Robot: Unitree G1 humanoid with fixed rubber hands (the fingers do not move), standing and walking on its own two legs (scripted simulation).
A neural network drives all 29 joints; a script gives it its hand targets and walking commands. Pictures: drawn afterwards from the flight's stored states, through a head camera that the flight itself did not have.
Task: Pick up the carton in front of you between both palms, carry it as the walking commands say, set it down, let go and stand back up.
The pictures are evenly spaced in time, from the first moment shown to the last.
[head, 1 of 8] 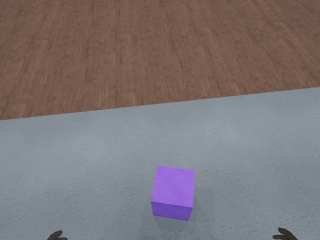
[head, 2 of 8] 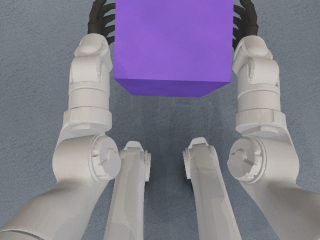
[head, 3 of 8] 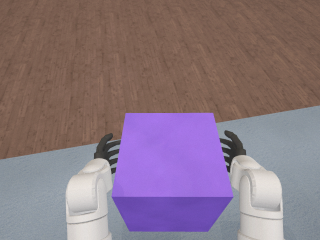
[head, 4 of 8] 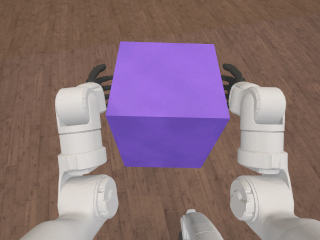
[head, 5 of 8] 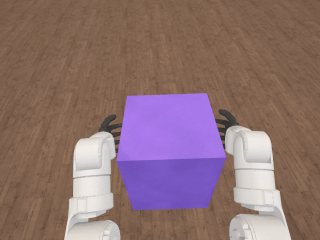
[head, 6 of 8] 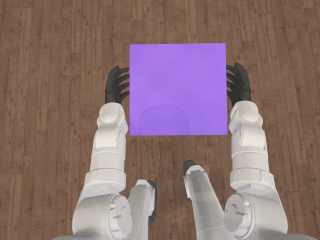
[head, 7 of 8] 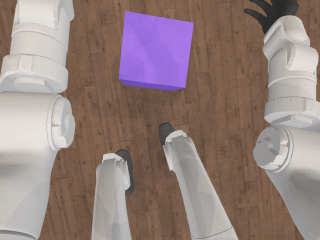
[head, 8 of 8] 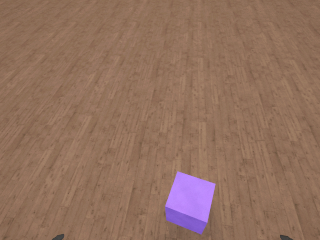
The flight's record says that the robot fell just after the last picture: no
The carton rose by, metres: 1.07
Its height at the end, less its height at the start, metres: +0.34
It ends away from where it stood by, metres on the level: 5.12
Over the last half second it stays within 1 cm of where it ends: yes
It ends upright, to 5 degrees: yes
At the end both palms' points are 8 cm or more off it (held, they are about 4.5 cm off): yes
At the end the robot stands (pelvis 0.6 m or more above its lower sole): yes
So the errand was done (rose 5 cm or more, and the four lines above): yes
